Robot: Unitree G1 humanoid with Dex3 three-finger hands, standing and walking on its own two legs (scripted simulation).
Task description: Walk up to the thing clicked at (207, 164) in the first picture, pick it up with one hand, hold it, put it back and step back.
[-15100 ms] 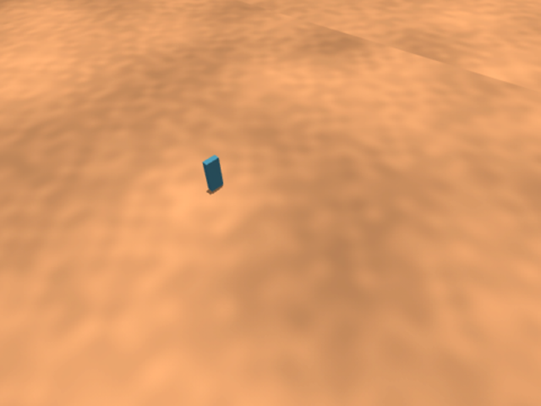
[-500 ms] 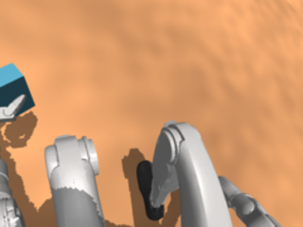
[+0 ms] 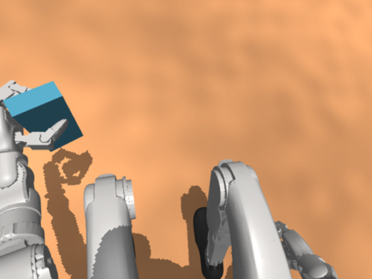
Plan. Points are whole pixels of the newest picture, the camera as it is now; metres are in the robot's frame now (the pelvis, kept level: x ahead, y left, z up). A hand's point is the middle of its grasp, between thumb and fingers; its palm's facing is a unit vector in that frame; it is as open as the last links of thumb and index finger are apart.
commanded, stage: settle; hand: left
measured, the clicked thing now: (51, 121) +0.43 +0.26 -0.07
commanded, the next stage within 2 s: lift in 0.80 s
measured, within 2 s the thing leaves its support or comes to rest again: neither
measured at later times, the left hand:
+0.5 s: hand (38, 108) +0.43 +0.26 -0.01, palm faces +0.24 -0.97 -0.04, open 8.1 cm
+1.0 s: hand (38, 100) +0.44 +0.25 +0.01, palm faces +0.25 -0.97 -0.03, open 8.1 cm
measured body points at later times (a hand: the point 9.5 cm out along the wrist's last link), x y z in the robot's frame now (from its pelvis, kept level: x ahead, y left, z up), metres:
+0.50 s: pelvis +0.00 +0.00 +0.03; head +0.20 +0.06 +0.42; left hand +0.41 +0.31 -0.01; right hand +0.15 -0.26 -0.09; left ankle +0.08 +0.13 -0.31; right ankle +0.11 -0.12 -0.31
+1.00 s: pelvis +0.00 +0.00 +0.04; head +0.20 +0.05 +0.44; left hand +0.42 +0.30 +0.01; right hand +0.14 -0.26 -0.08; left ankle +0.08 +0.13 -0.31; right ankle +0.11 -0.12 -0.31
